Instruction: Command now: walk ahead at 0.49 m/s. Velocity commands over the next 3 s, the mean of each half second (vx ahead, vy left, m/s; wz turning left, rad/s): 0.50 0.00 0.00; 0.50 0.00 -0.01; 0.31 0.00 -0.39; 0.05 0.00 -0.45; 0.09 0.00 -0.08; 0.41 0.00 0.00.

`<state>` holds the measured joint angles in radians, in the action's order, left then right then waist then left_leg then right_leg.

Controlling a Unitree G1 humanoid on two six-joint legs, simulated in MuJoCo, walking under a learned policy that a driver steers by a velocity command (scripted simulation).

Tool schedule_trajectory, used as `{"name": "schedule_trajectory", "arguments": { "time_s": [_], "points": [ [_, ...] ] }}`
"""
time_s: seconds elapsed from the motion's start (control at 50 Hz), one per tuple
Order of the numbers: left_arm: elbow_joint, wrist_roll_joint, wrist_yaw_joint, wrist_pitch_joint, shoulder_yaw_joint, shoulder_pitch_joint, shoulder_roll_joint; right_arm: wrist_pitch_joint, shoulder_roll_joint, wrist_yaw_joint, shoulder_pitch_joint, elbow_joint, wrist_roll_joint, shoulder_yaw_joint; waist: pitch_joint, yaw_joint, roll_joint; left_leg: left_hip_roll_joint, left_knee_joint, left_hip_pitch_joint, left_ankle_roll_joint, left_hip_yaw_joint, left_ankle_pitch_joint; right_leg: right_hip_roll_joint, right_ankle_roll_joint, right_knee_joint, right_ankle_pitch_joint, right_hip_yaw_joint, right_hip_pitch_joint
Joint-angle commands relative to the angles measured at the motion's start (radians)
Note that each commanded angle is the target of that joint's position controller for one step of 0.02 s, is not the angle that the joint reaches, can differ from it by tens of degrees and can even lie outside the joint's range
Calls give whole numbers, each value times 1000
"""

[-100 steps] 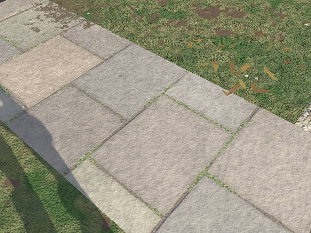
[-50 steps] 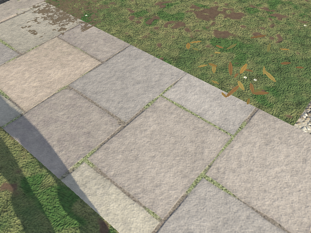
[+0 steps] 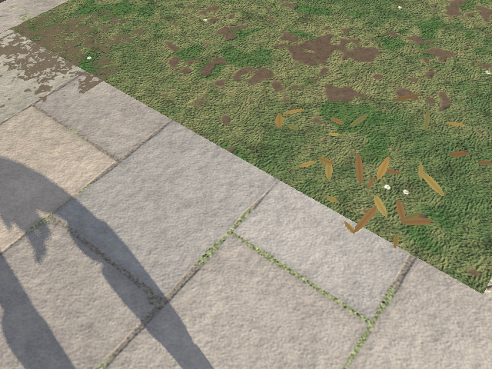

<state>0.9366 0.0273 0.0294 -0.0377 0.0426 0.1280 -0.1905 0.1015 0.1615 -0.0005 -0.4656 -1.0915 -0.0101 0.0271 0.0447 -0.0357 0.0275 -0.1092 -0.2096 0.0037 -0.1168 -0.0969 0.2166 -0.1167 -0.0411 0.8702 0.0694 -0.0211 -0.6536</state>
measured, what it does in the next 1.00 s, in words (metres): walks ahead: right foot, then left foot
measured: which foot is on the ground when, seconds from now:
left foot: down 0.00-0.22, up 0.24-0.76, down 0.78-1.00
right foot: up 0.00-0.20, down 0.22-0.78, up 0.80-1.00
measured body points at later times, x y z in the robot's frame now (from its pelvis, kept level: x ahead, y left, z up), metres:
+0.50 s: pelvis +0.29 -0.05 +0.00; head +0.30 -0.06 +0.45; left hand +0.23 +0.19 -0.14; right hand +0.39 -0.29 -0.14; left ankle +0.36 +0.11 -0.67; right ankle +0.26 -0.10 -0.74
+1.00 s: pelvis +0.56 +0.01 +0.00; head +0.58 +0.02 +0.45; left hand +0.62 +0.26 -0.15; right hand +0.56 -0.24 -0.14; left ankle +0.56 +0.07 -0.74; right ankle +0.57 -0.14 -0.66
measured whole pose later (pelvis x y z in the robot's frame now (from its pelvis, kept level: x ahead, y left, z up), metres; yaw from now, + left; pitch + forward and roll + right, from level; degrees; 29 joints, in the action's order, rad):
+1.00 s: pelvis +0.56 +0.01 +0.00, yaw +0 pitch +0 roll +0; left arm 0.96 0.03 0.02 -0.05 0.06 0.23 -0.21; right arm 0.10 0.20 0.00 -0.35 -1.03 -0.01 0.05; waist 0.04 0.00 0.03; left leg -0.08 -0.31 -0.14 -0.11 -0.11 0.17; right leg -0.08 -0.06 1.08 0.25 0.00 -0.53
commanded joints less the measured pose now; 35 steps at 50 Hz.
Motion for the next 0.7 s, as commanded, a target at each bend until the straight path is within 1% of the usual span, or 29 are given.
{"name": "schedule_trajectory", "arguments": {
  "time_s": [0.02, 0.06, 0.1, 0.12, 0.14, 0.16, 0.18, 0.2, 0.22, 0.24, 0.26, 0.28, 0.3, 0.32, 0.34, 0.36, 0.4, 0.42, 0.44, 0.5, 0.54, 0.58, 0.64, 0.68, 0.7],
  "points": [
    [-74, -9, 4, -7, -5, -105, -19, 13, 103, -7, -70, 28, 2, 8, 71, -8, -91, 250, 80, -58, -44, 128, -487, 47, 6, -146, -88, -71, 20],
    [-91, -11, 3, -10, -8, -157, -23, 12, 108, -12, -104, 17, -2, 7, 70, -25, -99, 267, 62, 18, -47, 127, -537, 67, -5, -213, -88, -84, 17],
    [-108, -10, 0, -16, -7, -191, -33, 9, 116, -18, -119, 9, -11, 8, 72, -27, -103, 293, 28, 96, -58, 126, -607, 81, -26, -262, -51, -86, 14],
    [-112, -10, -1, -20, -4, -187, -40, 9, 123, -21, -111, 8, -14, 9, 68, -15, -106, 305, 1, 124, -61, 122, -671, 91, -41, -284, -18, -87, 34],
    [-108, -9, -5, -25, 0, -158, -48, 9, 131, -23, -91, 11, -16, 11, 53, 8, -111, 312, -45, 139, -58, 112, -786, 110, -60, -305, 26, -93, 86],
    [-93, -8, -12, -29, 7, -101, -62, 9, 143, -26, -74, 13, -17, 15, 21, 38, -121, 316, -116, 148, -52, 105, -917, 138, -79, -318, 73, -100, 165],
    [-59, -7, -19, -35, 19, 7, -82, 6, 154, -27, -60, 13, -19, 18, -34, 83, -123, 312, -237, 153, -45, 98, -994, 167, -99, -346, 98, -103, 277],
    [-5, -1, -28, -44, 33, 170, -101, 2, 158, -25, -36, 19, -11, 19, -111, 155, -104, 286, -420, 88, -30, 75, -928, 167, -123, -422, 38, -96, 475],
    [33, 25, -39, -50, 55, 338, -171, 4, 131, -20, -26, 47, 0, 10, -219, 212, -45, 247, -687, -118, -17, 53, -615, -7, -170, -425, 108, 85, 736],
    [38, 40, -34, -46, 80, 392, -264, 1, 19, -6, -157, 63, 41, -7, -342, 149, 189, 47, -1097, -504, 30, 9, 189, -320, -337, -498, 133, 602, 1020],
    [34, -4, -22, -31, 73, 314, -214, -4, 125, -9, -87, 57, 13, 21, -301, 137, 36, 67, -1178, -601, 11, 148, 249, -281, -322, -591, 230, 681, 938],
    [15, -16, -18, -33, 56, 196, -162, -1, 127, -6, 11, 96, 4, 26, -131, 94, 21, 120, -1141, -644, 8, 152, 157, -249, -282, -624, 238, 511, 778],
    [11, -12, -13, -42, 41, 145, -103, 2, 115, -3, 62, 107, 1, 25, -55, 73, -26, 152, -1085, -618, 9, 150, 97, -205, -249, -665, 144, 411, 655],
    [22, -10, -17, -50, 30, 139, -69, -6, 101, -1, 73, 106, -10, 28, -16, 44, -26, 176, -1031, -576, 15, 148, 73, -160, -212, -683, 66, 324, 574],
    [41, -12, -22, -56, 19, 150, -38, -21, 77, 6, 51, 103, -23, 25, -7, 14, -8, 190, -985, -523, 26, 144, 60, -119, -182, -701, 15, 253, 513],
    [56, -12, -26, -63, 16, 179, -38, -33, 58, 12, 38, 98, -27, 24, -9, 4, 4, 191, -959, -499, 35, 135, 54, -107, -175, -708, -34, 218, 496],
    [77, -16, -29, -76, 20, 231, -70, -48, 54, 21, 66, 111, -30, 26, 1, -7, 10, 197, -919, -526, 52, 111, 31, -89, -174, -721, -117, 167, 490],
    [81, -16, -29, -78, 22, 247, -87, -54, 58, 24, 106, 126, -31, 27, 13, -5, 14, 205, -892, -560, 60, 101, 1, -82, -172, -733, -122, 149, 492],
    [84, -16, -29, -78, 22, 265, -94, -57, 65, 26, 156, 144, -30, 28, 26, 3, 17, 214, -857, -598, 68, 90, -35, -76, -169, -745, -130, 134, 500],
    [91, -17, -28, -75, 14, 321, -88, -60, 76, 30, 301, 194, -22, 26, 52, 36, 26, 221, -714, -666, 88, 62, -137, -54, -151, -757, -202, 96, 541],
    [97, -17, -29, -74, 10, 355, -87, -57, 68, 31, 379, 219, -15, 19, 56, 57, 31, 207, -600, -656, 93, 40, -187, -43, -137, -751, -257, 70, 568],
    [108, -16, -32, -75, 8, 394, -91, -55, 61, 30, 440, 238, -11, 13, 57, 77, 40, 188, -512, -644, 88, 21, -218, -47, -132, -743, -301, 58, 616],
    [124, -8, -39, -72, 7, 435, -96, -49, 69, 28, 510, 264, -10, 11, 66, 96, 48, 166, -427, -649, 65, 9, -200, -76, -145, -713, -354, 54, 715],
    [131, -2, -45, -68, 10, 434, -106, -42, 80, 27, 524, 278, -11, 14, 70, 87, 49, 154, -385, -634, 40, 9, -143, -103, -151, -675, -426, 55, 772],
    [130, 0, -48, -67, 11, 418, -112, -37, 86, 25, 505, 276, -11, 17, 62, 69, 50, 139, -361, -591, 23, 4, -105, -109, -145, -638, -512, 45, 785]
  ]
}}
Next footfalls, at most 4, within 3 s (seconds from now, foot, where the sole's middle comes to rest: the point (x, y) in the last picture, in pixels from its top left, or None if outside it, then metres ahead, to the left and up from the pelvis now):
0.22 right None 0.30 -0.10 -0.78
0.78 left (220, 328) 0.60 0.07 -0.78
1.32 right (273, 246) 0.87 -0.10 -0.78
1.94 left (217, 239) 0.90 0.08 -0.78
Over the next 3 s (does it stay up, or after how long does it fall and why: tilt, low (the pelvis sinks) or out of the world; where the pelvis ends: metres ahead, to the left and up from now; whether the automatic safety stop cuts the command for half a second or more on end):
stays up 0.99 -0.10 -0.02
